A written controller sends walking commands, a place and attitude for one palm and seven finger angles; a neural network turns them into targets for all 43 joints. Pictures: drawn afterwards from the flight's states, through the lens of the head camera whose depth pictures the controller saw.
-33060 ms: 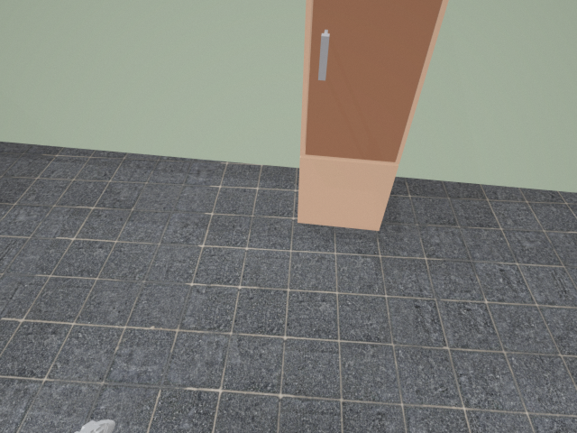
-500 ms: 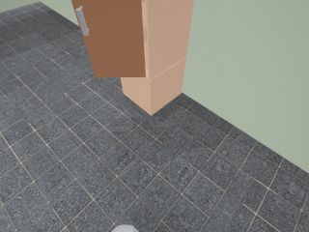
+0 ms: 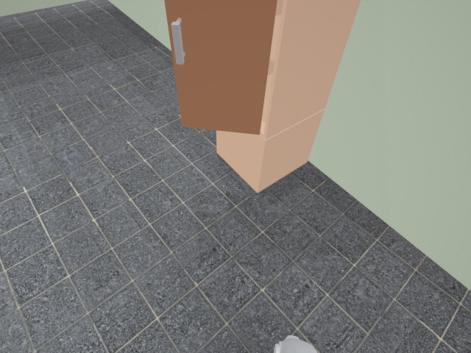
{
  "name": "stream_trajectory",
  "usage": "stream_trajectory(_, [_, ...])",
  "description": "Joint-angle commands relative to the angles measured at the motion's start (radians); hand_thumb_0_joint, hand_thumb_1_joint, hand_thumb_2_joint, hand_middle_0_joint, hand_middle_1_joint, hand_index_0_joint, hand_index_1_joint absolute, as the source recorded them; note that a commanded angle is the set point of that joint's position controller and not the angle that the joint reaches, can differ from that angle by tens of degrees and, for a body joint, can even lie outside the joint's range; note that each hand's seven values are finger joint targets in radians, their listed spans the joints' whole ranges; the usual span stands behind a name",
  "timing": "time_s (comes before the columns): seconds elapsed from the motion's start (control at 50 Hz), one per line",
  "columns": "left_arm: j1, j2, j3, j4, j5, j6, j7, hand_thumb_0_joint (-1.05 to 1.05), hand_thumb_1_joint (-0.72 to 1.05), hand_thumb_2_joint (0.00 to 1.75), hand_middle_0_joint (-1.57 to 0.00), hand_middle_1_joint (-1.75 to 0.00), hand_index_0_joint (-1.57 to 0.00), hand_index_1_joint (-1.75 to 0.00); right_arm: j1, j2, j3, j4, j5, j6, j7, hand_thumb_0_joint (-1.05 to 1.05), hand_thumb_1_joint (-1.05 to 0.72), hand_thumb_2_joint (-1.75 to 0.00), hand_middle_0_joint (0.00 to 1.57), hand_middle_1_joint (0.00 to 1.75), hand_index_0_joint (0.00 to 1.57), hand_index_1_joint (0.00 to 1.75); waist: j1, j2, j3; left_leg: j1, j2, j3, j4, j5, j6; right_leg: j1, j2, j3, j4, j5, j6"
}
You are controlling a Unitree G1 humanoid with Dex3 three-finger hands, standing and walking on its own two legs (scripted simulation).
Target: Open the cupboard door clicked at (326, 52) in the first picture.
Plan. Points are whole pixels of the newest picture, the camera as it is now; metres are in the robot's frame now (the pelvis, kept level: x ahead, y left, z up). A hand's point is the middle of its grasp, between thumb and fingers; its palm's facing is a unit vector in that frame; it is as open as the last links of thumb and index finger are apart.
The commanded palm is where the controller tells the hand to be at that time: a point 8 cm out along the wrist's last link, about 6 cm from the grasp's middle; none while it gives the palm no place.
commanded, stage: take the last steps up to it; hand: left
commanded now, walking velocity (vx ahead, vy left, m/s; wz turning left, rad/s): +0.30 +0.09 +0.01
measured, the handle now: (179, 41) +1.00 +0.25 +0.04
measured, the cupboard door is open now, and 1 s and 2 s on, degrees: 46 46 46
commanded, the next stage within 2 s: come to a stop and stand still in 0.90 s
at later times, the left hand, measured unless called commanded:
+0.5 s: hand (146, 334) +0.18 +0.19 -0.16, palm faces +0.11 -0.97 -0.22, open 7.2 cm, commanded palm none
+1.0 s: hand (149, 212) +0.46 +0.26 -0.17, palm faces +0.00 -0.98 -0.21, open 7.3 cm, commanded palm none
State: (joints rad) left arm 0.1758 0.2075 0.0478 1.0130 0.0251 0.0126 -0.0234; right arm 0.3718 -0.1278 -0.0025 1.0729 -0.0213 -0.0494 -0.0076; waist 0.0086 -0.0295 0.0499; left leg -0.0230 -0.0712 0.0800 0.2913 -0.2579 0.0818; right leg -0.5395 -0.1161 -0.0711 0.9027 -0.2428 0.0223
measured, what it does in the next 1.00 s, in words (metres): walks ahead: right foot, then left foot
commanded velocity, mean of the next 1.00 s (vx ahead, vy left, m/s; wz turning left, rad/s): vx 0.24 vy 0.07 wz -0.02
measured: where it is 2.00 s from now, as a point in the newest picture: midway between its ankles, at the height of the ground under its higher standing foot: (218, 309)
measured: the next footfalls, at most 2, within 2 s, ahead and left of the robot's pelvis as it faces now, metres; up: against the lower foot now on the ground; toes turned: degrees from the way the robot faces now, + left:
right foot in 0.18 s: +0.18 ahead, -0.12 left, +0.00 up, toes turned -7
left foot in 0.64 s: +0.37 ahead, +0.16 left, +0.00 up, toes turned +8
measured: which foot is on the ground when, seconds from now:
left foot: down 0.00-0.20, up 0.22-0.62, down 0.64-1.00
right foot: up 0.00-0.16, down 0.18-0.64, up 0.66-1.00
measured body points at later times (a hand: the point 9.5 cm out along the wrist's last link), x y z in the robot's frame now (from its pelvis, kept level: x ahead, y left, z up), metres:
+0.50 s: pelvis +0.18 -0.01 +0.00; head +0.21 -0.01 +0.45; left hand +0.17 +0.24 -0.15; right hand +0.25 -0.24 -0.15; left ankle +0.26 +0.15 -0.70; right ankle +0.14 -0.11 -0.74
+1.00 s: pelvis +0.37 +0.07 -0.01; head +0.39 +0.06 +0.44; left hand +0.46 +0.31 -0.15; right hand +0.36 -0.17 -0.16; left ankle +0.33 +0.16 -0.74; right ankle +0.43 -0.04 -0.73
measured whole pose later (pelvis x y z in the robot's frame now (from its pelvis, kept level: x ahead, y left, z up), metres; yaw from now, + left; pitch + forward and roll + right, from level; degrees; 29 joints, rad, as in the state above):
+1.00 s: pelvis +0.37 +0.07 -0.01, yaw -1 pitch -1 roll +2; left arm 0.15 0.19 0.05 1.00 0.03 -0.01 -0.01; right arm 0.31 -0.18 -0.03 1.08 -0.03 -0.05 -0.02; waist 0.00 -0.02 0.06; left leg -0.11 -0.02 0.18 0.41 -0.29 0.04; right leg -0.41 -0.08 -0.10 0.69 -0.27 -0.01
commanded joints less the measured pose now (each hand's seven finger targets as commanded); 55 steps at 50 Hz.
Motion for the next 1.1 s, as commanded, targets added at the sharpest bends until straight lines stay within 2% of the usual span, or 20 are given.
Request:
stream_trajectory(0.0, [-0.142,0.036,0.004,-0.116,-0.003,-0.027,0.002,0.00,0.90,0.90,-0.20,-0.30,-0.20,-0.30,0.114,-0.154,-0.038,0.001,-0.003,-0.016,-0.016,0.00,-0.90,-0.90,0.20,0.30,0.20,0.30,-0.041,0.093,0.086,-0.026,0.309,-0.183,-0.116,0.300,0.124,-0.041,0.010,-0.003,-0.117,0.009,-0.012])
stream_trajectory(0.08, [-0.149,0.030,0.010,-0.134,-0.002,-0.035,0.001,0.00,0.90,0.90,-0.20,-0.30,-0.20,-0.30,0.127,-0.150,-0.039,0.034,-0.008,-0.016,-0.020,0.00,-0.90,-0.90,0.20,0.30,0.20,0.30,-0.033,0.089,0.092,-0.051,0.302,-0.166,-0.047,0.365,0.107,0.095,0.049,-0.028,-0.225,-0.024,-0.037])
stream_trajectory(0.12, [0.018,0.055,0.024,-0.088,0.000,-0.048,0.004,0.00,0.90,0.90,-0.20,-0.30,-0.20,-0.30,0.106,-0.152,-0.040,0.044,-0.001,-0.015,-0.020,0.00,-0.90,-0.90,0.20,0.30,0.20,0.30,0.048,0.038,0.016,-0.110,0.242,-0.118,0.161,0.462,0.062,0.360,0.089,-0.044,-0.360,0.035,-0.059])
stream_trajectory(0.14, [0.182,0.110,0.043,-0.042,0.003,-0.060,0.011,0.00,0.90,0.90,-0.20,-0.30,-0.20,-0.30,0.092,-0.143,-0.042,0.034,0.012,-0.022,-0.016,0.00,-0.90,-0.90,0.20,0.30,0.20,0.30,0.113,-0.033,-0.074,-0.262,0.183,-0.072,0.377,0.401,0.017,0.635,-0.007,0.082,-0.403,0.057,-0.102])
stream_trajectory(0.16, [0.329,0.205,0.069,-0.001,0.004,-0.065,0.024,0.00,0.90,0.90,-0.20,-0.30,-0.20,-0.30,0.125,-0.112,-0.043,0.001,0.024,-0.028,-0.012,0.00,-0.90,-0.90,0.20,0.30,0.20,0.30,0.138,-0.234,-0.199,-0.520,0.036,0.012,0.683,-0.072,-0.047,0.883,-0.304,0.483,-0.522,0.083,-0.217])
stream_trajectory(0.18, [0.323,0.223,0.071,-0.006,-0.015,-0.063,0.028,0.00,0.90,0.90,-0.20,-0.30,-0.20,-0.30,0.088,-0.144,-0.051,-0.009,0.017,-0.014,-0.010,0.00,-0.90,-0.90,0.20,0.30,0.20,0.30,0.120,-0.201,-0.176,-0.560,0.060,-0.062,0.905,-0.318,-0.054,0.750,-0.408,0.630,-0.653,-0.055,-0.274])
stream_trajectory(0.22, [0.150,0.124,0.050,-0.047,-0.016,-0.059,0.040,0.00,0.90,0.90,-0.20,-0.30,-0.20,-0.30,-0.052,-0.115,-0.061,-0.036,0.005,0.005,0.001,0.00,-0.90,-0.90,0.20,0.30,0.20,0.30,0.064,-0.032,0.040,-0.611,0.164,-0.128,0.935,-0.149,-0.061,0.439,-0.336,0.462,-0.725,-0.199,-0.230])
stream_trajectory(0.26, [0.101,0.049,0.027,-0.049,-0.011,-0.078,0.035,0.00,0.90,0.90,-0.20,-0.30,-0.20,-0.30,-0.014,-0.062,-0.052,-0.017,-0.003,0.025,0.010,0.00,-0.90,-0.90,0.20,0.30,0.20,0.30,0.008,-0.068,0.039,-0.533,0.190,-0.097,0.838,-0.030,-0.089,0.322,-0.232,0.234,-0.748,-0.030,-0.170])
stream_trajectory(0.3, [0.119,0.036,0.023,-0.028,-0.008,-0.093,0.032,0.00,0.90,0.90,-0.20,-0.30,-0.20,-0.30,0.019,-0.052,-0.051,-0.008,-0.005,0.034,0.017,0.00,-0.90,-0.90,0.20,0.30,0.20,0.30,-0.012,-0.110,0.001,-0.498,0.191,-0.060,0.742,0.009,-0.108,0.327,-0.192,0.139,-0.747,0.080,-0.157])
stream_trajectory(0.36, [0.151,0.053,0.035,-0.008,-0.004,-0.105,0.029,0.00,0.90,0.90,-0.20,-0.30,-0.20,-0.30,-0.043,-0.035,-0.057,-0.038,-0.006,0.035,0.029,0.00,-0.90,-0.90,0.20,0.30,0.20,0.30,0.000,-0.040,-0.016,-0.518,0.187,-0.025,0.610,0.059,-0.125,0.383,-0.185,0.099,-0.735,0.186,-0.169])
stream_trajectory(0.52, [0.196,0.128,0.035,0.055,0.002,-0.093,0.028,0.00,0.90,0.90,-0.20,-0.30,-0.20,-0.30,-0.265,-0.084,-0.056,-0.145,0.001,0.015,0.054,0.00,-0.90,-0.90,0.20,0.30,0.20,0.30,0.037,-0.122,0.040,-0.423,0.142,0.019,0.320,0.049,-0.107,0.419,-0.209,0.084,-0.674,0.188,-0.140])
stream_trajectory(0.58, [0.170,0.122,0.037,0.049,-0.003,-0.078,0.025,0.00,0.90,0.90,-0.20,-0.30,-0.20,-0.30,-0.088,-0.156,-0.066,-0.093,-0.006,-0.003,0.035,0.00,-0.90,-0.90,0.20,0.30,0.20,0.30,-0.062,-0.027,-0.020,-0.072,0.099,0.055,0.163,0.053,-0.082,0.291,-0.124,-0.002,-0.422,0.225,-0.092])
stream_trajectory(0.62, [0.185,0.032,0.013,-0.005,-0.013,-0.077,0.016,0.00,0.90,0.90,-0.20,-0.30,-0.20,-0.30,0.153,-0.339,-0.105,-0.048,-0.018,-0.006,0.004,0.00,-0.90,-0.90,0.20,0.30,0.20,0.30,-0.135,0.319,-0.189,0.231,0.467,-0.425,0.047,0.106,0.087,-0.036,0.078,-0.085,0.153,-0.340,-0.023])
stream_trajectory(0.66, [0.097,0.025,0.013,-0.026,-0.008,-0.071,0.024,0.00,0.90,0.90,-0.20,-0.30,-0.20,-0.30,0.050,-0.287,-0.087,-0.075,-0.012,0.000,-0.008,0.00,-0.90,-0.90,0.20,0.30,0.20,0.30,-0.101,0.222,-0.127,0.047,0.487,-0.425,-0.024,-0.011,0.131,-0.134,0.021,0.044,0.392,-0.277,-0.051])
stream_trajectory(0.74, [0.150,0.004,0.014,0.011,0.002,-0.047,0.009,0.00,0.90,0.90,-0.20,-0.30,-0.20,-0.30,-0.070,-0.169,-0.048,-0.092,-0.006,-0.028,-0.017,0.00,-0.90,-0.90,0.20,0.30,0.20,0.30,-0.008,0.140,-0.042,-0.139,0.383,-0.183,-0.082,0.189,0.078,-0.039,-0.024,0.053,0.274,-0.103,-0.029])
stream_trajectory(0.84, [0.087,-0.023,0.005,-0.021,-0.001,-0.038,0.011,0.00,0.90,0.90,-0.20,-0.30,-0.20,-0.30,-0.037,-0.151,-0.049,-0.062,-0.009,-0.030,-0.017,0.00,-0.90,-0.90,0.20,0.30,0.20,0.30,-0.002,0.087,-0.038,-0.130,0.351,-0.077,-0.064,0.414,0.098,0.076,0.004,0.009,-0.051,-0.049,-0.026])
stream_trajectory(0.98, [0.084,0.032,0.013,-0.025,0.001,-0.037,0.012,0.00,0.90,0.90,-0.20,-0.30,-0.20,-0.30,-0.047,-0.158,-0.043,-0.024,-0.004,-0.003,-0.016,0.00,-0.90,-0.90,0.20,0.30,0.20,0.30,0.039,0.072,0.000,-0.231,0.281,-0.050,0.084,0.205,0.029,0.376,0.066,-0.028,-0.374,0.048,-0.047])
stream_trajectory(1.0, [0.144,0.072,0.019,-0.008,0.002,-0.047,0.018,0.00,0.90,0.90,-0.20,-0.30,-0.20,-0.30,-0.046,-0.138,-0.036,-0.023,0.003,-0.004,-0.017,0.00,-0.90,-0.90,0.20,0.30,0.20,0.30,0.062,-0.005,-0.029,-0.303,0.213,-0.005,0.216,0.183,-0.021,0.511,0.008,0.063,-0.435,0.187,-0.070])
stream_trajectory(1.04, [0.232,0.177,0.021,0.021,-0.012,-0.059,0.039,0.00,0.90,0.90,-0.20,-0.30,-0.20,-0.30,-0.012,-0.113,-0.028,-0.037,0.016,0.010,-0.017,0.00,-0.90,-0.90,0.20,0.30,0.20,0.30,0.062,-0.180,-0.105,-0.415,0.084,0.035,0.514,-0.346,-0.112,0.613,-0.329,0.371,-0.553,0.690,-0.254])
stream_trajectory(1.08, [0.111,0.144,0.009,0.001,-0.013,-0.059,0.059,0.00,0.90,0.90,-0.20,-0.30,-0.20,-0.30,-0.032,-0.108,-0.029,-0.018,0.025,0.039,-0.029,0.00,-0.90,-0.90,0.20,0.30,0.20,0.30,0.024,-0.196,-0.108,-0.384,0.126,-0.073,0.580,-0.346,-0.118,0.525,-0.283,0.285,-0.509,0.943,-0.274])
